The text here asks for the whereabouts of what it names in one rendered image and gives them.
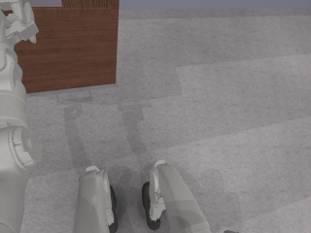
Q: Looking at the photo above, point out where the cabinet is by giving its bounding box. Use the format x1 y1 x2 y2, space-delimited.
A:
1 0 120 94

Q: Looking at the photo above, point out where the left robot hand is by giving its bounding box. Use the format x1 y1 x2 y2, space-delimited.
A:
0 0 39 49

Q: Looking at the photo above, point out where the robot left forearm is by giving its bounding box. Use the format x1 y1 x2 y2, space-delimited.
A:
0 42 30 130

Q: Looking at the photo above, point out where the right robot shin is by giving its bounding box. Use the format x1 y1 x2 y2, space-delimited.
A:
149 159 176 220

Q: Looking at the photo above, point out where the robot right thigh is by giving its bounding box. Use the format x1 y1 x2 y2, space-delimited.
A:
149 163 212 233

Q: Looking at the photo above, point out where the left robot upper arm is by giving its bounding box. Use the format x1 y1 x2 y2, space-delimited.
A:
0 125 42 233

